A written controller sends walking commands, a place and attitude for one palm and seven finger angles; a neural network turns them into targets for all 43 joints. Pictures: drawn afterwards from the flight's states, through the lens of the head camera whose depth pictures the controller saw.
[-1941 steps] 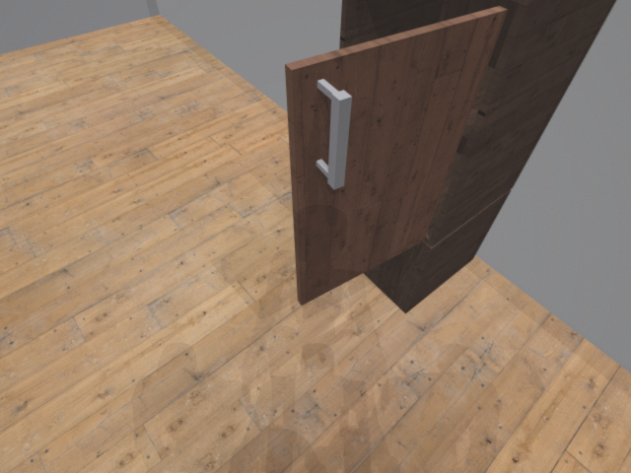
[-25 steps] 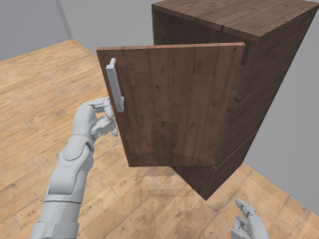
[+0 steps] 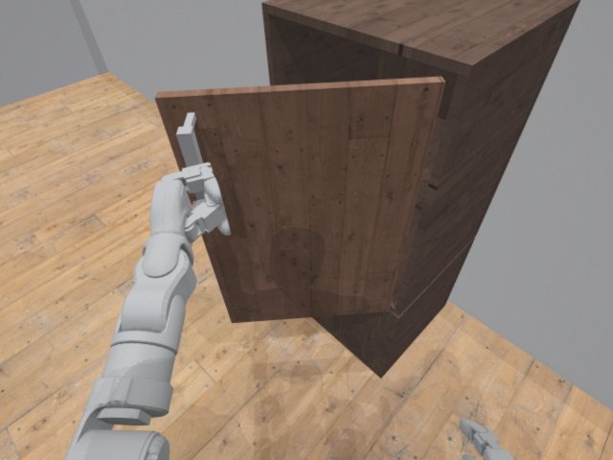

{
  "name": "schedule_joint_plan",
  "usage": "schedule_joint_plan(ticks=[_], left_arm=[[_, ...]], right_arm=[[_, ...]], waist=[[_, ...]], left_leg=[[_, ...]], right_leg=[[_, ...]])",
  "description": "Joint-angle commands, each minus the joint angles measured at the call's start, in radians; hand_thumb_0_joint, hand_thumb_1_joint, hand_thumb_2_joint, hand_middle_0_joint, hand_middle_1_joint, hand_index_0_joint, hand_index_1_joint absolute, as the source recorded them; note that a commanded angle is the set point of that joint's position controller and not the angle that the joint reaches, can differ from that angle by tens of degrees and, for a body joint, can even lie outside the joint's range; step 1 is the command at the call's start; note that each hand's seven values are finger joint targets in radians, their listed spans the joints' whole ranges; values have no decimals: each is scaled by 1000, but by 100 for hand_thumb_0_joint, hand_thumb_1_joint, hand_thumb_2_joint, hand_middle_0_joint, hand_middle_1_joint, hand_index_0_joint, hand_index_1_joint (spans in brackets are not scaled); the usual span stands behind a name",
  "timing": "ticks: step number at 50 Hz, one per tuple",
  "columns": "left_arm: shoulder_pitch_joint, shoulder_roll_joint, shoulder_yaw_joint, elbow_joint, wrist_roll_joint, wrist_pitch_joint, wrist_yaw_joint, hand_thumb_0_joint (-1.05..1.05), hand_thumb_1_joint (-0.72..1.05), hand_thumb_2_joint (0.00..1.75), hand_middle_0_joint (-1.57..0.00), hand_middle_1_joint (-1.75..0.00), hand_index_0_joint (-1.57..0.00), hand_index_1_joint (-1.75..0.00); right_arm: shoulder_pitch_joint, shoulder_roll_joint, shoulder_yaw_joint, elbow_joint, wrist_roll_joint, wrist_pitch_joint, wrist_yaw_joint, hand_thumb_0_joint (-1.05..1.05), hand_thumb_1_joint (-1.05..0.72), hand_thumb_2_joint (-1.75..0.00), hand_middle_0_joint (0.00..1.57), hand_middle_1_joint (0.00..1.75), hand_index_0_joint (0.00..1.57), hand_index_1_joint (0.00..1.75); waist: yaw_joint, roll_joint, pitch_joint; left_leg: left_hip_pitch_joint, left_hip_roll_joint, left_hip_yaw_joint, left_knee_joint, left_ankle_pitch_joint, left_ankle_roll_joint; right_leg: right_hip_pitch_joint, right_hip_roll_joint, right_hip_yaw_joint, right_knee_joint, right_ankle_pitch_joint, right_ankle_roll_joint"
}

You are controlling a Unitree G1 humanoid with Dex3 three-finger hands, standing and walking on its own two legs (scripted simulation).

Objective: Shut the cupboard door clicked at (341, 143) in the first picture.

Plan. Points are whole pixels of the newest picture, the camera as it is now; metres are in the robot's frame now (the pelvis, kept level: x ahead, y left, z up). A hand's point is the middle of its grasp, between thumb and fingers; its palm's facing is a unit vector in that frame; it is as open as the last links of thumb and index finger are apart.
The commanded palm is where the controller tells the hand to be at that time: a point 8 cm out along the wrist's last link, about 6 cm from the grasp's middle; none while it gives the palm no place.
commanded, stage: bring the fist close to the handle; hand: left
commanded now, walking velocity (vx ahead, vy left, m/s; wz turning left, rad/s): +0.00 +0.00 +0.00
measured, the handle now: (200, 168) +0.47 +0.19 +0.15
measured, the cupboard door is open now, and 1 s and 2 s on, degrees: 49 42 29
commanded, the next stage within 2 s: push the door shut along its arc in 0.14 s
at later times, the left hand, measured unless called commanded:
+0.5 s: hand (223, 195) +0.40 +0.14 +0.17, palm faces +0.11 -0.99 -0.03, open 3.1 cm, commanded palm +0.37 +0.19 +0.15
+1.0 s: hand (232, 170) +0.45 +0.14 +0.16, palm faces -0.05 -1.00 -0.03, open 3.1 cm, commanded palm +0.45 +0.18 +0.15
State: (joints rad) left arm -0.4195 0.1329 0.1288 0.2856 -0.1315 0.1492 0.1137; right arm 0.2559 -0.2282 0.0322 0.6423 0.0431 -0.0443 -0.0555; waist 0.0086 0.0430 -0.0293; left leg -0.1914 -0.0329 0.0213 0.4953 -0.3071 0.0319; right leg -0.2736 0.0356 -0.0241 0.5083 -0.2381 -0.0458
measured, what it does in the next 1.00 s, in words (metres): stands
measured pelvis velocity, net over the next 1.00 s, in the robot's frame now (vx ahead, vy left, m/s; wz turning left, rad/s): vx -0.02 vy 0.00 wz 0.03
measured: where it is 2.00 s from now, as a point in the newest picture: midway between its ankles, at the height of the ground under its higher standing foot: outside the picture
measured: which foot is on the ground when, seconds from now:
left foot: down 0.00-1.00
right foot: down 0.00-1.00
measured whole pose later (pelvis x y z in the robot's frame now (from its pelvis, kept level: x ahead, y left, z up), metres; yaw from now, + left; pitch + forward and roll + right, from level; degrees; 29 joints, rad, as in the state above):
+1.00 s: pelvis -0.02 +0.00 -0.01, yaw +2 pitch +6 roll +0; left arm -0.95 0.32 0.17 1.05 -0.17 -0.13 -0.16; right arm 0.35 -0.28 0.03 0.71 0.05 -0.12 -0.06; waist -0.07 0.04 -0.03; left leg -0.38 -0.05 0.00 0.58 -0.30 0.04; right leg -0.44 0.01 -0.05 0.56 -0.23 -0.04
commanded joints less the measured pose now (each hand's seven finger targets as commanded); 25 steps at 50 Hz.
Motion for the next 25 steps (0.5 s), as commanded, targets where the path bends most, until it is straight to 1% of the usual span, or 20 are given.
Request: schedule_joint_plan(ticks=[1,2,3,4,5,6,7,10,11,12,13,14,15,16,18,19,20,21,23,25], left_arm=[[-394,129,19,-283,-8,-82,-19,0,90,90,-130,-150,-130,-150],[-391,136,23,-271,-12,-76,-25,0,90,90,-130,-150,-130,-150],[-392,112,4,-257,-16,-66,-32,0,90,90,-130,-150,-130,-150],[-391,121,15,-215,-21,-53,-34,0,90,90,-130,-150,-130,-150],[-419,125,8,-209,-21,-46,-35,0,90,90,-130,-150,-130,-150],[-424,115,1,-203,-21,-39,-35,0,90,90,-130,-150,-130,-150],[-427,102,-9,-206,-22,-36,-35,0,90,90,-130,-150,-130,-150],[-459,127,10,-213,-22,-38,-25,0,90,90,-130,-150,-130,-150],[-471,135,15,-202,-20,-44,-22,0,90,90,-130,-150,-130,-150],[-477,125,7,-209,-20,-51,-21,0,90,90,-130,-150,-130,-150],[-487,134,10,-196,-18,-57,-21,0,90,90,-130,-150,-130,-150],[-513,165,30,-174,-17,-67,-22,0,90,90,-130,-150,-130,-150],[-535,189,41,-152,-16,-73,-26,0,90,90,-130,-150,-130,-150],[-566,204,48,-120,-14,-77,-31,0,90,90,-130,-150,-130,-150],[-611,214,41,-76,-11,-88,-47,0,90,90,-130,-150,-130,-150],[-627,250,67,-36,-10,-93,-51,0,90,90,-130,-150,-130,-150],[-628,233,51,-8,-15,-95,-64,0,90,90,-130,-150,-130,-150],[-661,248,56,31,-19,-99,-76,0,90,90,-130,-150,-130,-150],[-705,241,43,91,-26,-109,-102,0,90,90,-130,-150,-130,-150],[-721,277,70,150,-35,-127,-126,0,90,90,-130,-150,-130,-150]], right_arm=[[-131,-103,-34,-161,6,-64,-11,0,-90,-90,20,30,20,30],[-132,-105,-33,-159,8,-62,-14,0,-90,-90,20,30,20,30],[-134,-104,-32,-159,9,-60,-17,0,-90,-90,20,30,20,30],[-134,-108,-31,-156,11,-58,-22,0,-90,-90,20,30,20,30],[-138,-109,-28,-151,13,-57,-24,0,-90,-90,20,30,20,30],[-143,-105,-26,-151,14,-56,-24,0,-90,-90,20,30,20,30],[-147,-104,-26,-154,14,-57,-25,0,-90,-90,20,30,20,30],[-155,-103,-23,-155,11,-56,-28,0,-90,-90,20,30,20,30],[-155,-101,-21,-154,10,-56,-28,0,-90,-90,20,30,20,30],[-157,-100,-21,-156,10,-57,-28,0,-90,-90,20,30,20,30],[-157,-100,-19,-153,9,-57,-28,0,-90,-90,20,30,20,30],[-153,-106,-21,-146,7,-55,-31,0,-90,-90,20,30,20,30],[-153,-105,-17,-144,8,-53,-33,0,-90,-90,20,30,20,30],[-150,-105,-14,-138,6,-52,-34,0,-90,-90,20,30,20,30],[-153,-104,-13,-136,9,-49,-37,0,-90,-90,20,30,20,30],[-145,-110,-15,-128,9,-46,-39,0,-90,-90,20,30,20,30],[-146,-108,-12,-130,11,-44,-40,0,-90,-90,20,30,20,30],[-137,-111,-10,-123,12,-45,-40,0,-90,-90,20,30,20,30],[-123,-115,-12,-120,14,-48,-40,0,-90,-90,20,30,20,30],[-107,-124,-15,-118,16,-50,-40,0,-90,-90,20,30,20,30]], waist=[[14,-38,-295],[10,-62,-273],[2,-78,-261],[1,-102,-223],[-11,-96,-200],[-8,-92,-186],[-6,-84,-191],[-1,-52,-219],[-2,-73,-220],[-1,-64,-236],[-4,-77,-232],[-12,-98,-222],[-12,-95,-216],[-19,-121,-209],[-24,-85,-210],[-27,-87,-194],[-27,-69,-199],[-35,-84,-192],[-45,-71,-203],[-46,-64,-215]], left_leg=[[54,29,-14,-46,336,-16],[40,28,-15,-50,317,-14],[35,24,-12,-51,293,-10],[19,24,-17,-59,254,-9],[14,23,-18,-64,222,-8],[10,21,-21,-67,201,-7],[15,18,-21,-68,189,-7],[24,15,-21,-68,183,-7],[17,16,-24,-67,184,-7],[21,14,-22,-65,185,-6],[16,13,-24,-65,174,-6],[14,16,-22,-64,160,-3],[0,15,-21,-64,149,-1],[-15,12,-22,-61,139,2],[-24,10,-20,-60,114,1],[-30,12,-24,-62,104,1],[-37,10,-22,-61,101,2],[-51,9,-26,-58,94,1],[-58,8,-28,-53,91,0],[-73,9,-29,-45,100,1]], right_leg=[[187,-35,3,-40,327,14],[185,-35,1,-45,316,15],[175,-34,3,-53,300,19],[162,-36,1,-68,253,23],[140,-37,6,-77,217,23],[130,-37,7,-85,188,23],[126,-37,7,-87,171,22],[137,-42,14,-90,156,21],[142,-42,14,-88,158,20],[146,-42,16,-85,160,20],[144,-42,18,-87,152,21],[144,-46,23,-95,136,28],[142,-48,30,-96,126,27],[145,-50,38,-100,122,31],[133,-53,47,-103,94,30],[129,-55,46,-109,77,30],[127,-55,50,-107,75,29],[122,-56,53,-108,71,29],[110,-55,52,-103,71,26],[117,-59,56,-97,83,26]])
